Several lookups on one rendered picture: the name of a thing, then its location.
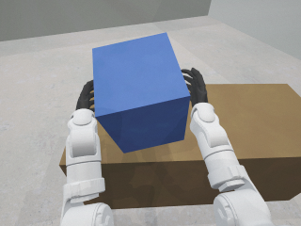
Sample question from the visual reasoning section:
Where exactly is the robot left forearm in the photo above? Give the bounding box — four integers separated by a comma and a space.
59, 108, 105, 226

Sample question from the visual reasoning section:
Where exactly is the left robot upper arm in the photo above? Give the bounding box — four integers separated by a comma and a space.
60, 202, 114, 226

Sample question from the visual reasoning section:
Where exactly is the pedestal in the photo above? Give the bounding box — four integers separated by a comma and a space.
59, 84, 301, 210

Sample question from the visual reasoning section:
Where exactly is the carton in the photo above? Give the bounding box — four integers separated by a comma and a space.
92, 32, 191, 153

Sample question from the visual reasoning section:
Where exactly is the robot left hand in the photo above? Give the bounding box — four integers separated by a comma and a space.
75, 80, 95, 112

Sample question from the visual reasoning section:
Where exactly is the robot right forearm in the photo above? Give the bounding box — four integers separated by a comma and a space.
189, 103, 272, 220

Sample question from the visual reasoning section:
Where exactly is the robot right hand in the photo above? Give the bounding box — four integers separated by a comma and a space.
181, 68, 209, 108

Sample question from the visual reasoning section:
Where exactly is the right robot upper arm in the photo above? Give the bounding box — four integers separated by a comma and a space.
213, 188, 291, 226

